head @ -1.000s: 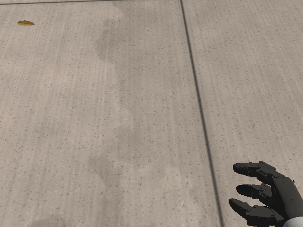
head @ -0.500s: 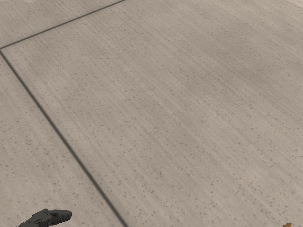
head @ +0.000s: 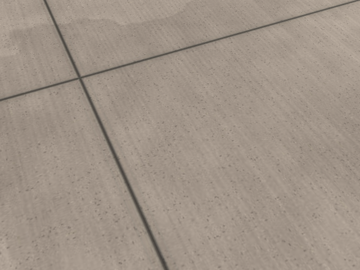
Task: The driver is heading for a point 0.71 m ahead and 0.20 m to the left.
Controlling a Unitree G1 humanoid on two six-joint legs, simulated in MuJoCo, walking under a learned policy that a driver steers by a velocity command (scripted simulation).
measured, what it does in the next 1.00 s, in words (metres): steps on the spot, turning left: right foot, then left foot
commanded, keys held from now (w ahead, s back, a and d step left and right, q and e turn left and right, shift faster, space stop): q+shift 0.42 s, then shift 0.38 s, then w+shift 0.20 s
